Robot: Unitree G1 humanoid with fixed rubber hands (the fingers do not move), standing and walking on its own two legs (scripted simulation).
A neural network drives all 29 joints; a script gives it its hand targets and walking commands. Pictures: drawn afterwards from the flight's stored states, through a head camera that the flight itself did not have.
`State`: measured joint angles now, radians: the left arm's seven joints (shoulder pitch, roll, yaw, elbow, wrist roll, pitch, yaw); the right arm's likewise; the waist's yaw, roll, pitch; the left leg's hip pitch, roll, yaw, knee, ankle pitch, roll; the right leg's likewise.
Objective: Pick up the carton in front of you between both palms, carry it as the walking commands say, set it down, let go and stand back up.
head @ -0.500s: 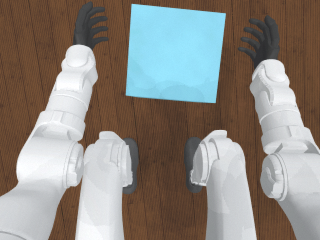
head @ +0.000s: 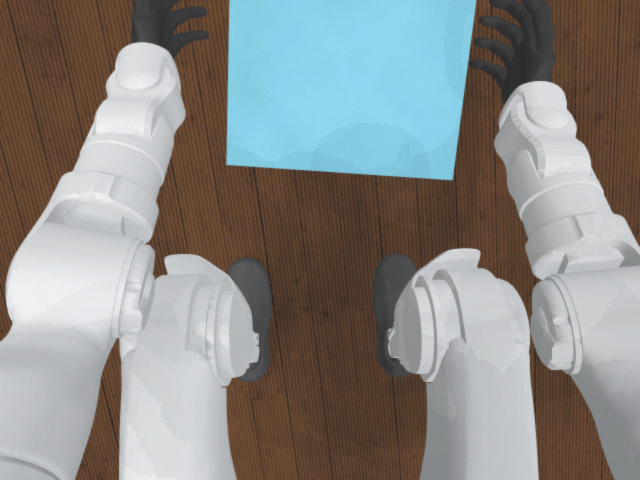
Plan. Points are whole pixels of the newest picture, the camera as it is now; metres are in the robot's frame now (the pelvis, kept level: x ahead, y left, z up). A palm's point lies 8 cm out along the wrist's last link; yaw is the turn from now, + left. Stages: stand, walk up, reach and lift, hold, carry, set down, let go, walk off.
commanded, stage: reach and lift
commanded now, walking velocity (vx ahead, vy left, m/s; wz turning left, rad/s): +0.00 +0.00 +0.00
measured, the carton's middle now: (340, 85) +0.50 -0.02 -0.24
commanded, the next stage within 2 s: none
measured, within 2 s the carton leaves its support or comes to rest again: leaves its support in 0.60 s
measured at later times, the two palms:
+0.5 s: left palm (192, 44) +0.52 +0.13 -0.17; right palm (495, 64) +0.50 -0.17 -0.17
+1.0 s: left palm out of the picture +0.50 +0.12 +0.01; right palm (630, 60) +0.46 -0.17 +0.01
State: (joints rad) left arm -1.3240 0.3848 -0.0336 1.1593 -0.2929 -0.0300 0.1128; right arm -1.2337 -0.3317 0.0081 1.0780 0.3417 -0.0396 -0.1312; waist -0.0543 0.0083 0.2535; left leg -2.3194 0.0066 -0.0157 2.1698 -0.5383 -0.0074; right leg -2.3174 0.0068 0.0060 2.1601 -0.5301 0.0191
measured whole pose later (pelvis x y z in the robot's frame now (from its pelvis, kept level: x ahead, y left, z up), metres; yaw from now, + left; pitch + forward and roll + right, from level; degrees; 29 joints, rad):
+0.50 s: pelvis -0.01 +0.00 +0.01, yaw +0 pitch +39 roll -1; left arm -1.45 0.28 -0.05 1.29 -0.25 -0.06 0.17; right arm -1.38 -0.26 -0.05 1.22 0.30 -0.06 -0.17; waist -0.05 -0.01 0.28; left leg -2.30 0.00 -0.02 2.13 -0.50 -0.01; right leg -2.30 0.01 0.00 2.12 -0.50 0.02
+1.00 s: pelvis +0.00 +0.01 +0.07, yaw -1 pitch +39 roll -1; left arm -1.07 0.07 0.37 0.91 0.11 0.23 0.10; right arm -1.00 -0.03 -0.43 0.80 -0.11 0.26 -0.09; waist -0.04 0.02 -0.12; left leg -2.11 -0.08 -0.04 1.95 -0.53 -0.03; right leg -2.11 0.06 0.04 1.93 -0.51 0.05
